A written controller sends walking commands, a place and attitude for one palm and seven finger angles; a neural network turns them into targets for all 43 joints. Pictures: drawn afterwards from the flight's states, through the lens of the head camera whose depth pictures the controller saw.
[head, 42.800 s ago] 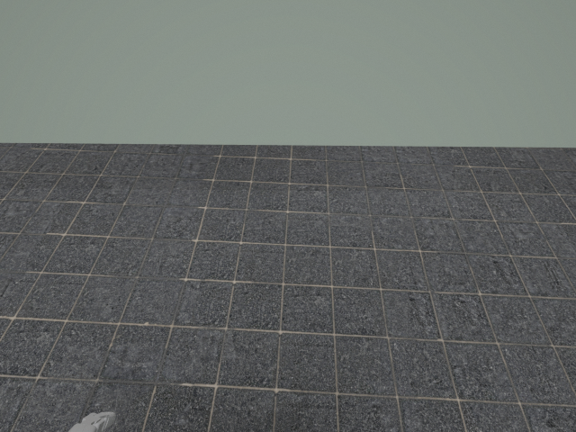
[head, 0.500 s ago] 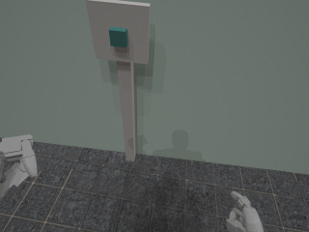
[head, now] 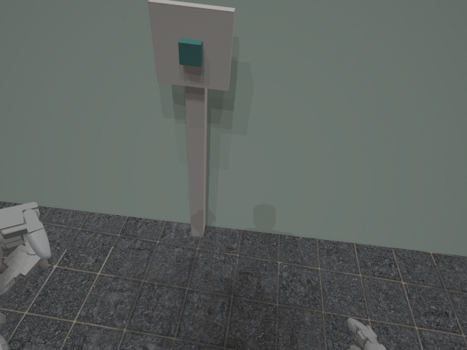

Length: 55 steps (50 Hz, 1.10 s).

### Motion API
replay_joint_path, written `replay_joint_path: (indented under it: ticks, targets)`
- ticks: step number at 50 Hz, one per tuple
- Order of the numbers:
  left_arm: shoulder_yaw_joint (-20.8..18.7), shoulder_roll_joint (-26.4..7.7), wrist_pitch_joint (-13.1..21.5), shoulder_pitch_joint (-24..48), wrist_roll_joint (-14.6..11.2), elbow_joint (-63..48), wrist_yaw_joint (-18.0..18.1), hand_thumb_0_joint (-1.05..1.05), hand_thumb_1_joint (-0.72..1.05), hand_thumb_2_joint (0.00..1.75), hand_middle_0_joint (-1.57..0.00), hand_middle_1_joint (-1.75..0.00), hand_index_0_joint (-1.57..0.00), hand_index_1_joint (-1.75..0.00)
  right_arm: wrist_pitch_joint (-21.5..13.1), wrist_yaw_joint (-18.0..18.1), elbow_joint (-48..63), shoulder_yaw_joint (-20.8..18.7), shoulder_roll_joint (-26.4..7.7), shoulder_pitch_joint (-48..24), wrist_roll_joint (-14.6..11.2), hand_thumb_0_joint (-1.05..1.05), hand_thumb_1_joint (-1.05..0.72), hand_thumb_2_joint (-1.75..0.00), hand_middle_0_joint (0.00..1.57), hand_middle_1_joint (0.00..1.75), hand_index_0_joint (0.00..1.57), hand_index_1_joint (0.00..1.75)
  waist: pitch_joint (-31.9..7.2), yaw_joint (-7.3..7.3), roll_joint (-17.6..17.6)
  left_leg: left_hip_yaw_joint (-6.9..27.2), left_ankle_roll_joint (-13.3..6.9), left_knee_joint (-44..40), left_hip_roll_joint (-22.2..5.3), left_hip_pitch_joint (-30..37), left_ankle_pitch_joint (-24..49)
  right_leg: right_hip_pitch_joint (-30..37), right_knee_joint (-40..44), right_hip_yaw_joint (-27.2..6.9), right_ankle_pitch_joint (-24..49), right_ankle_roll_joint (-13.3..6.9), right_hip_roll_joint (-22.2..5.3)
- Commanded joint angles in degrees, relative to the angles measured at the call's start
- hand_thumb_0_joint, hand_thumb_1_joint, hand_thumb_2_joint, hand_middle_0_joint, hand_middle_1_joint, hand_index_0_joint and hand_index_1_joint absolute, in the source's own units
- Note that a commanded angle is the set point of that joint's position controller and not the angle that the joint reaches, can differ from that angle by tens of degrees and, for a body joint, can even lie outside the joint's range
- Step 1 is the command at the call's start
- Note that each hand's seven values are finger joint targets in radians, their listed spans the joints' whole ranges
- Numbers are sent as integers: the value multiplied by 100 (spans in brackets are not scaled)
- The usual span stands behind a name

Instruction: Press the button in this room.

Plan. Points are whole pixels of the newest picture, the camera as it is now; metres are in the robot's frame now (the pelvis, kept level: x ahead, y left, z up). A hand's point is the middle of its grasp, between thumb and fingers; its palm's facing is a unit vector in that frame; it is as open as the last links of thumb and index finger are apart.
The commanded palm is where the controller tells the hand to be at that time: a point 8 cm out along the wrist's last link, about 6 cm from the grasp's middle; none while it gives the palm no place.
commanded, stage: stop stepping back and stand still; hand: left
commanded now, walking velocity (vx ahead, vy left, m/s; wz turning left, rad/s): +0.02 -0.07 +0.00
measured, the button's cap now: (191, 52) +0.76 +0.17 +0.17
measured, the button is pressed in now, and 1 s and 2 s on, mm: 0 0 0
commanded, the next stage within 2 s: let the arm hang, fingers relaxed in 0.36 s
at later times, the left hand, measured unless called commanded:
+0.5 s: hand (50, 275) +0.17 +0.24 +0.13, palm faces +0.34 -0.82 -0.45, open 3.1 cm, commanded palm none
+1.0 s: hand out of the picture -0.09 +0.19 -0.17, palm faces +0.05 -0.96 -0.26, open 5.1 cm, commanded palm none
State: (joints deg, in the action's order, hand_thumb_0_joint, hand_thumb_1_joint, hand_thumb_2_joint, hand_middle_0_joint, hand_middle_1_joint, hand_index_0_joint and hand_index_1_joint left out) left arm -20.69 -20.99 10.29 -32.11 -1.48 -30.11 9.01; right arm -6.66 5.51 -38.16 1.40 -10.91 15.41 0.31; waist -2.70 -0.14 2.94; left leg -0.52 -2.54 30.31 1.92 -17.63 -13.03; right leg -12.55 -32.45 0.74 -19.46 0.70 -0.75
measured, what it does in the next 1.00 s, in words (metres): stands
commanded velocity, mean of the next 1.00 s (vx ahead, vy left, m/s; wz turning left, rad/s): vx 0.00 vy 0.00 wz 0.00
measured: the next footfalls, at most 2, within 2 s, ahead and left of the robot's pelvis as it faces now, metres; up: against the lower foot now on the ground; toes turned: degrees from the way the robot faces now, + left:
none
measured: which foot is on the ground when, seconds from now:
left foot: down 0.00-1.00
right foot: down 0.00-1.00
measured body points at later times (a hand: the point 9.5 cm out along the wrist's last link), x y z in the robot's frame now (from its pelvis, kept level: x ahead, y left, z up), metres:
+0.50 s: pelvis -0.03 +0.00 +0.00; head -0.04 +0.00 +0.45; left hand +0.15 +0.29 +0.16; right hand +0.14 -0.23 -0.08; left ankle +0.03 +0.09 -0.73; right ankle -0.03 -0.12 -0.73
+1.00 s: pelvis -0.03 -0.02 +0.00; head -0.01 -0.02 +0.45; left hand -0.09 +0.24 -0.15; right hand -0.03 -0.28 -0.15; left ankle +0.03 +0.09 -0.73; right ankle -0.03 -0.11 -0.73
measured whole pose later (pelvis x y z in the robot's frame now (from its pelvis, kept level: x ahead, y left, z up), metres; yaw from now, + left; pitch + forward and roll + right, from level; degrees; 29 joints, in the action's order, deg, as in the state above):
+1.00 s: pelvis -0.03 -0.02 +0.00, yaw +2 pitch -3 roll -1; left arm -1.1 -14.9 -1.5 -19.6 0.8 65.5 0.4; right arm 2.3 0.9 -62.5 -0.6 -13.3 17.1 0.9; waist 4.7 0.5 -0.6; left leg 3.5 -0.5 27.4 1.0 -15.7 -9.1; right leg -8.5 -25.3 4.5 -14.5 -2.7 2.1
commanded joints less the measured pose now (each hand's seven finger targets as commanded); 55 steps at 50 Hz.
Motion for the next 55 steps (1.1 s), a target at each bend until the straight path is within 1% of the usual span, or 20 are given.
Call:
replay_joint_path:
  ticks: [1, 3, 5, 9, 10, 13, 15, 17, 19, 22, 23, 24, 25, 29, 32, 34, 36, 42, 48, 55]
  targets:
    - [-503, -991, 552, -72, 20, -1665, 47, 0, 90, 90, -130, -150, -130, -150, -552, -33, 1077, -237, -752, -758, 69, 0, -90, -90, 20, 30, 20, 30, -219, 37, -1319, 1754, -202, -1846, -1442, 355, 258, -165, -289, -93, -365, -20, 73]
    - [-475, -888, 493, -432, 38, -1510, 45, 0, 90, 90, -130, -150, -130, -150, -517, -98, 1143, -230, -767, -812, 31, 0, -90, -90, 20, 30, 20, 30, -135, 45, -1254, 1185, -71, -1763, -1123, -193, -510, 458, 576, 101, 42, -68, 87]
    - [-654, -1011, 468, -645, 19, -1295, 34, 0, 90, 90, -130, -150, -130, -150, -408, -105, 1220, -271, -772, -834, 55, 0, -90, -90, 20, 30, 20, 30, -2, -2, -913, 800, 144, -1492, -717, -622, -1018, 708, 1161, -51, 106, -184, -70]
    - [-622, -924, 481, -457, -78, -1066, 33, 0, 90, 90, -130, -150, -130, -150, -239, -80, 1122, -388, -769, -740, -3, 0, -90, -90, 20, 30, 20, 30, 25, -60, 176, 325, 266, 454, -245, 479, -564, -1156, 2147, -1142, -1364, -698, -939]
    - [-644, -931, 455, -377, -105, -1078, 54, 0, 90, 90, -130, -150, -130, -150, -201, -69, 1078, -377, -756, -719, 4, 0, -90, -90, 20, 30, 20, 30, -19, -75, 344, 289, 242, 734, -259, 520, -400, -1242, 2155, -1220, -1154, -778, -1075]
    - [-452, -801, 455, 3, -62, -1112, 74, 0, 90, 90, -130, -150, -130, -150, -273, -21, 1050, -320, -778, -780, -23, 0, -90, -90, 20, 30, 20, 30, 6, -101, -50, 396, 139, -86, -385, 638, 120, -805, 1513, -697, 137, -503, -738]
    - [-400, -864, 510, 253, -30, -1156, 52, 0, 90, 90, -130, -150, -130, -150, -329, 38, 1062, -308, -795, -938, -27, 0, -90, -90, 20, 30, 20, 30, 129, -63, -607, 707, 85, -706, -658, 773, -153, -872, 1336, -442, -234, -244, -387]
    - [-317, -790, 528, 357, 67, -1177, 61, 0, 90, 90, -130, -150, -130, -150, -366, 53, 1072, -228, -780, -925, 1, 0, -90, -90, 20, 30, 20, 30, 372, -33, -1202, 1352, -14, -1663, -950, 78, -941, -340, 847, -129, -103, -66, 2]
    - [-334, -810, 556, 386, 136, -1189, 84, 0, 90, 90, -130, -150, -130, -150, -415, 54, 1106, -219, -760, -899, 13, 0, -90, -90, 20, 30, 20, 30, 306, 34, -1226, 1581, -87, -2094, -1064, -382, -1539, 231, 535, -89, 123, -27, 93]
    - [-422, -851, 579, 91, 148, -1196, 76, 0, 90, 90, -130, -150, -130, -150, -460, 8, 1163, -240, -739, -850, 34, 0, -90, -90, 20, 30, 20, 30, 102, 73, -1010, 1273, -20, -1944, -873, -445, -1373, 567, 803, -83, 235, -71, 37]
    - [1395, -230, -456, 630, 486, 3885, -769, 0, 90, 90, -130, -150, -130, -150, -432, -529, -437, -646, -1991, -1094, 36, 0, -90, -90, 20, 30, 20, 30, 559, -74, -779, 1226, -113, -437, -767, -722, 848, -263, 380, -152, 1358, -197, -391]
    - [1301, -254, -861, 595, 352, 4018, -875, 0, 90, 90, -126, -146, -126, -146, -45, -545, -345, -593, -1494, -658, -94, 0, -90, -90, 20, 30, 20, 30, -74, -28, -381, 747, 51, -49, -687, 10, 1559, -244, 627, -421, 1537, -218, -543]
    - [1415, -146, -891, 861, 361, 4092, -882, 0, 90, 90, -123, -142, -123, -142, 46, -533, -344, -590, -1389, -396, -60, 0, -90, -90, 20, 30, 20, 30, -411, -67, 256, 791, 59, 301, -688, 370, 1844, -385, 537, -441, 1568, -393, -572]
    - [1501, -402, -1014, 1780, 369, 5172, -884, 0, 90, 90, -108, -126, -108, -126, 419, -528, -396, -554, -1495, -476, 69, 0, -90, -90, 20, 30, 20, 30, -93, -143, 837, 894, -50, 639, -445, 187, 703, -819, 653, -506, 349, -730, -776]
    - [1645, -411, -1124, 2172, 337, 6182, -852, 0, 90, 90, -97, -114, -97, -114, 598, -529, -623, -442, -1380, -520, 156, 0, -90, -90, 20, 30, 20, 30, 416, -158, -163, 1124, -77, 125, -510, -57, 364, -909, 609, -468, -276, -694, -618]
    - [1688, -424, -1124, 2004, 298, 6868, -845, 0, 90, 90, -90, -106, -90, -106, 600, -513, -777, -384, -1433, -625, 181, 0, -90, -90, 20, 30, 20, 30, 431, 14, -882, 1631, -199, -798, -754, -461, 117, -206, 371, -302, -202, -460, -240]
    - [1705, -463, -1101, 1758, 274, 7475, -846, 0, 90, 90, -82, -98, -82, -98, 605, -493, -958, -367, -1465, -691, 154, 0, -90, -90, 20, 30, 20, 30, 334, 158, -1163, 1800, -242, -1215, -817, -647, -435, 339, 449, -300, -132, -417, -192]
    - [1733, -199, -957, 1535, 232, 8567, -848, 0, 90, 90, -60, -74, -60, -74, 658, -417, -1610, -362, -1086, -223, 92, 0, -90, -90, 20, 30, 20, 30, 59, 27, -885, 1006, -21, -775, -511, 277, -106, 232, 1349, -582, -16, -626, -557]
    - [1847, -172, -942, 1634, 191, 9164, -804, 0, 90, 90, -38, -50, -38, -50, 717, -394, -2124, -346, -970, 155, 58, 0, -90, -90, 20, 30, 20, 30, 564, -99, -309, 804, 32, -598, -545, 692, 299, -288, 1762, -587, -210, -659, -645]
    - [1873, -150, -981, 1539, 186, 9426, -773, 0, 90, 90, -20, -30, -20, -30, 730, -390, -2347, -325, -969, 138, 72, 0, -90, -90, 20, 30, 20, 30, 814, -28, -299, 824, 12, -820, -577, 554, 107, -249, 1720, -521, -398, -603, -555]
